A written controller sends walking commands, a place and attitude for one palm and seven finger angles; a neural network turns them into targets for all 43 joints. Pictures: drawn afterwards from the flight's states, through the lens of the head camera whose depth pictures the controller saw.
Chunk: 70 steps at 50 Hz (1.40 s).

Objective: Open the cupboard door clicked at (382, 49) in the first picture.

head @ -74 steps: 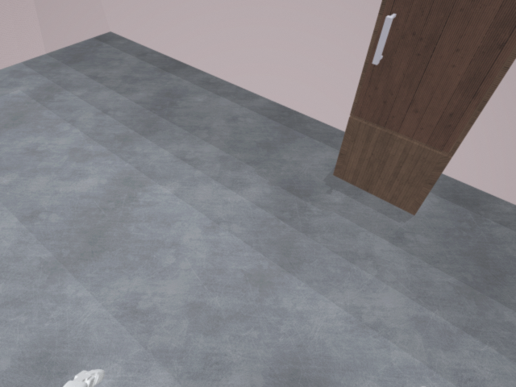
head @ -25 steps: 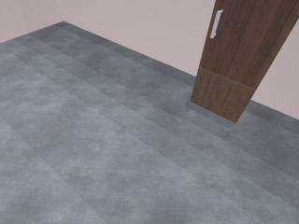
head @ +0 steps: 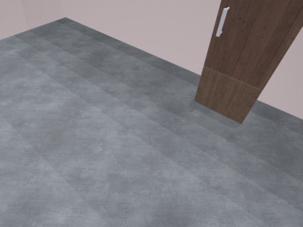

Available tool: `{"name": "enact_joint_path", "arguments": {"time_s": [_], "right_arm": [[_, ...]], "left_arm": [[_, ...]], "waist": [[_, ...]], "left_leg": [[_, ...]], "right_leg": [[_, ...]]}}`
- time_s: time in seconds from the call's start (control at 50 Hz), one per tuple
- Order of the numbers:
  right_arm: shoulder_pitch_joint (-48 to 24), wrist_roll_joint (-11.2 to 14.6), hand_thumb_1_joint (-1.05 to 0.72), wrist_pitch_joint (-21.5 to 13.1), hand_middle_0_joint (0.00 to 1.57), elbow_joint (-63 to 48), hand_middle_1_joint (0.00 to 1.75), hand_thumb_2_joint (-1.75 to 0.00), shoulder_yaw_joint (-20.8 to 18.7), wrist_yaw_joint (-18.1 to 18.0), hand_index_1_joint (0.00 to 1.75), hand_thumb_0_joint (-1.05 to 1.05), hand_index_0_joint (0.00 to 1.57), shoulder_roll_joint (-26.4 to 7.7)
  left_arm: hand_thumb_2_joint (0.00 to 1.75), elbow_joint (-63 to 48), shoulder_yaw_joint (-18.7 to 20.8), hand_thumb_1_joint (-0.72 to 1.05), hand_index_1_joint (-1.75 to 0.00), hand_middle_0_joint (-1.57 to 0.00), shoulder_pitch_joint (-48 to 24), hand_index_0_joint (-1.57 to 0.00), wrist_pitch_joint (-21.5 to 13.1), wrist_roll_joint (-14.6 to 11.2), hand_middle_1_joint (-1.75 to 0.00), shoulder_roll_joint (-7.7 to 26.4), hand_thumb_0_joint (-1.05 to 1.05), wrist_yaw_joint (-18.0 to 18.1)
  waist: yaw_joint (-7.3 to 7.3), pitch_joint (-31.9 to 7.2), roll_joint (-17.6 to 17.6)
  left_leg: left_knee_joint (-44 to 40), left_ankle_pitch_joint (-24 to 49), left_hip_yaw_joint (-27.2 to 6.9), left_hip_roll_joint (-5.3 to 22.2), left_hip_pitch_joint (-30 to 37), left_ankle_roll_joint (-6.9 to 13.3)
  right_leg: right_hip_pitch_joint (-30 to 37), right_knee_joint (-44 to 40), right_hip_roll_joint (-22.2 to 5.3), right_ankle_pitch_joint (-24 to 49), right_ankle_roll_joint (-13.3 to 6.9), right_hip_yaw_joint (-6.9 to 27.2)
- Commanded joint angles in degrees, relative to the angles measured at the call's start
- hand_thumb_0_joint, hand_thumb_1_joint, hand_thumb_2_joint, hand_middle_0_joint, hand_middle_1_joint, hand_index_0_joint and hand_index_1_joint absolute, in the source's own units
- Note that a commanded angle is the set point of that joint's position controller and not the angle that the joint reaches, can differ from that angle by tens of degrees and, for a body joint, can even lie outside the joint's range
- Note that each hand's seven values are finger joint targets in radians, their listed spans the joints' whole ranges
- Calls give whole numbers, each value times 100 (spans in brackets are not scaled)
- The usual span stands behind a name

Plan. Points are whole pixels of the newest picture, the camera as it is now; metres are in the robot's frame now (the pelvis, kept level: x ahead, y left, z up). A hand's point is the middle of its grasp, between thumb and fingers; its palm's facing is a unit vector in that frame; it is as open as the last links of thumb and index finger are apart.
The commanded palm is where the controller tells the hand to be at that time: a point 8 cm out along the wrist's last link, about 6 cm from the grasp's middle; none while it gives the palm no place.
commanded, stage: walk to a spot facing it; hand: left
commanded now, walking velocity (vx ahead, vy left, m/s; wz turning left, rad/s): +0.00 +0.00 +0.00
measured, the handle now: (222, 22) +1.28 -0.37 +0.00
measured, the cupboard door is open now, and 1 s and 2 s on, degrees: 0 0 0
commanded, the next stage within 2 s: turn to face it in 1.10 s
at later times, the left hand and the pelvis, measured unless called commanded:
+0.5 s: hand out of the picture +0.07 +0.20 -0.19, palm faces -0.06 -0.99 -0.14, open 7.4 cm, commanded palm none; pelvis +0.09 +0.02 -0.01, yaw -4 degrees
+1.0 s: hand (123, 164) +0.36 +0.13 -0.18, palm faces -0.07 -0.98 -0.20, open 7.2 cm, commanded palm none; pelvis +0.30 -0.05 -0.01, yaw -6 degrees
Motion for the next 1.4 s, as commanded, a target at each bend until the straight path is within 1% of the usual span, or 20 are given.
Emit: {"name": "enact_joint_path", "arguments": {"time_s": [0.0, 0.08, 0.2, 0.32, 0.38, 0.4, 0.46, 0.62, 0.68, 0.7, 0.74, 0.8, 0.9, 1.14, 1.2, 1.22, 1.24, 1.26, 1.32, 1.38], "right_arm": [[-252, -15, -90, -132, 20, -381, 30, -90, -237, -98, 30, 0, 20, -1205], [109, -68, -90, -32, 20, -210, 30, -90, -57, -65, 30, 0, 20, -445], [423, -137, -90, 17, 20, -321, 30, -90, -131, -10, 30, 0, 20, -387], [1076, -73, -90, -214, 20, -321, 30, -90, -182, -50, 30, 0, 20, -51], [2791, -154, -90, -330, 20, 219, 30, -90, -376, -161, 30, 0, 20, -548], [3088, -136, -90, -354, 20, 327, 30, -90, -318, -215, 30, 0, 20, -360], [2640, -138, -90, -424, 20, 152, 30, -90, -265, -268, 30, 0, 20, 1], [2532, -79, -90, -479, 20, 323, 30, -90, -264, -297, 30, 0, 20, 196], [2318, -36, -90, -463, 20, 308, 30, -90, -341, -284, 30, 0, 20, 0], [2333, -13, -90, -464, 20, 270, 30, -90, -335, -231, 30, 0, 20, 95], [2554, 58, -90, -453, 20, 22, 30, -90, -283, -186, 30, 0, 20, 655], [1775, -33, -90, -347, 20, -111, 30, -90, -351, -116, 30, 0, 20, 700], [2157, -134, -90, -51, 20, -45, 30, -90, -339, -48, 30, 0, 20, 979], [90, -98, -90, -172, 20, -914, 30, -90, -322, 162, 30, 0, 20, 865], [874, -142, -90, -247, 20, -675, 30, -90, -357, 64, 30, 0, 20, 667], [1678, -182, -90, -297, 20, -456, 30, -90, -414, 0, 30, 0, 20, 354], [2290, -196, -90, -317, 20, -333, 30, -90, -525, -89, 30, 0, 20, -270], [2567, -83, -90, -262, 20, -232, 30, -90, -495, -154, 30, 0, 20, -413], [1319, -99, -90, -304, 20, -498, 30, -90, -350, -227, 30, 0, 20, 148], [874, -69, -90, -308, 20, -558, 30, -90, -298, -246, 30, 0, 20, 410]], "left_arm": [[90, -387, 239, 90, -30, -20, -242, -20, -153, 21, -30, 1173, 0, 104], [90, -190, 84, 90, -30, -20, 190, -20, -27, 26, -30, 446, 0, 122], [90, -258, 245, 90, -30, -20, 707, -20, 49, 93, -30, 620, 0, -4], [90, -320, 377, 90, -30, -20, 962, -20, -113, 53, -30, 403, 0, 26], [90, -737, 249, 90, -30, -20, 168, -20, -206, 64, -30, -260, 0, -3], [90, -822, 290, 90, -30, -20, -129, -20, -249, 101, -30, -106, 0, 26], [90, -747, 338, 90, -30, -20, -73, -20, -231, 77, -30, -397, 0, -69], [90, -853, 272, 90, -30, -20, -208, -20, -128, 48, -30, -823, 0, -197], [90, -387, 418, 90, -30, -20, 1269, -20, -191, 107, -30, -505, 0, -106], [90, -163, 510, 90, -30, -20, 2032, -20, -265, 148, -30, -179, 0, -51], [90, -33, 721, 90, -30, -20, 2537, -20, -303, 53, -30, 721, 0, 62], [90, -385, 529, 90, -30, -20, 1045, -20, -301, 12, -30, 21, 0, 98], [90, -337, 356, 90, -30, -20, 813, -20, -438, 92, -30, -426, 0, 103], [90, -40, 350, 90, -30, -20, 1789, -20, -494, 119, -30, -286, 0, 159], [90, 25, 347, 90, -30, -20, 1813, -20, -454, 102, -30, -288, 0, 185], [90, 4, 325, 90, -30, -20, 1872, -20, -433, 48, -30, -371, 0, 186], [90, -71, 265, 90, -30, -20, 2164, -20, -408, -53, -30, -695, 0, 172], [90, -175, 226, 90, -30, -20, 1951, -20, -408, -34, -30, -675, 0, 191], [90, -176, 342, 90, -30, -20, 1325, -20, -210, 44, -30, -726, 0, 165], [90, -164, 431, 90, -30, -20, 1611, -20, 63, 89, -30, -925, 0, 91]], "waist": [[-30, -507, -6], [-15, -519, -46], [81, 479, -536], [-179, 359, -372], [-802, 599, 1838], [-838, 740, 1398], [-493, 754, 505], [-94, 652, 947], [586, -224, 671], [922, -739, 324], [773, -1571, -1297], [227, 98, -68], [-350, 235, -355], [151, 482, -300], [-204, -50, -87], [-493, -670, 294], [-573, -1514, 1580], [-639, -1804, 1614], [-285, -365, 474], [45, -95, 655]], "left_leg": [[-260, 928, -504, 645, 140, 219], [-180, 48, -323, 578, 126, 112], [496, -2006, -55, 257, -1092, 144], [745, -1066, 341, 346, -508, 172], [-836, 565, -2216, 2146, 1626, 1068], [-611, 1912, -2253, 2328, 1895, 1244], [-547, 2440, -1241, 2068, 1554, 1202], [-745, 3616, 552, 1293, 756, 766], [1078, 4447, 836, 1274, 634, 533], [2313, 3482, 818, 1082, -202, 354], [5885, -2030, 374, 75, -2214, 204], [5839, -873, -43, 855, -2424, 282], [4766, -227, 182, 925, -2014, 48], [1885, 103, 711, 649, -2379, 108], [997, 210, 887, 302, -935, 258], [724, 1677, 576, 640, 639, 413], [818, 3910, -1071, 2207, 2299, 1023], [442, 5331, -1526, 2905, 2413, 1488], [-94, 3601, -281, 2504, 427, 1084], [-409, 2782, 655, 2036, -475, 733]], "right_leg": [[150, -323, -707, 948, -176, 555], [101, -334, -656, -159, -83, 559], [-424, -695, -735, -2642, -456, 1305], [-546, -91, -910, -1051, -764, 1293], [-3242, 3316, 237, -1910, -176, -351], [-3694, 3893, -57, -1939, -195, 5], [-3578, 4219, -474, -1500, -171, 11], [-1647, 1861, -23, -15, -303, -1063], [236, 1224, 182, 423, -541, -1010], [1579, 987, -124, 587, -700, -568], [2373, -337, -2661, -125, -1661, 3385], [-122, -980, -2213, -1379, -1227, 2092], [-1178, -1242, -1485, -258, -831, 339], [555, -807, -1644, 1813, -768, -362], [681, 678, -1412, 3444, -583, -618], [-61, 1879, -1060, 2905, -305, -837], [-1572, 3469, -265, -190, 12, -1118], [-1914, 4747, -41, -2573, 10, -566], [-2153, 5168, -590, -1669, 63, -73], [-1758, 4857, -599, -980, 202, -174]]}}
